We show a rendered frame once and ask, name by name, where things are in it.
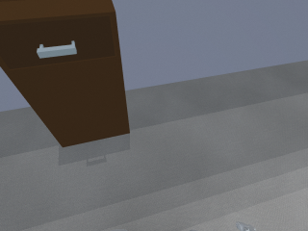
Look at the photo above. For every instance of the robot right hand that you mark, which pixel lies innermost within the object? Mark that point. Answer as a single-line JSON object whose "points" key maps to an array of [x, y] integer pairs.
{"points": [[244, 227]]}

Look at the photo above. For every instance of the drawer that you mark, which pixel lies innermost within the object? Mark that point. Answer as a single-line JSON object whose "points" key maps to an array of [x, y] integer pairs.
{"points": [[19, 42]]}

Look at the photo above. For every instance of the handle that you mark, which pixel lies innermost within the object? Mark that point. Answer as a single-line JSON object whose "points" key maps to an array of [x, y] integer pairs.
{"points": [[56, 51]]}

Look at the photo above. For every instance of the cabinet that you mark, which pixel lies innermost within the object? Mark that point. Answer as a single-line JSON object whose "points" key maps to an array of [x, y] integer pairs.
{"points": [[78, 101]]}

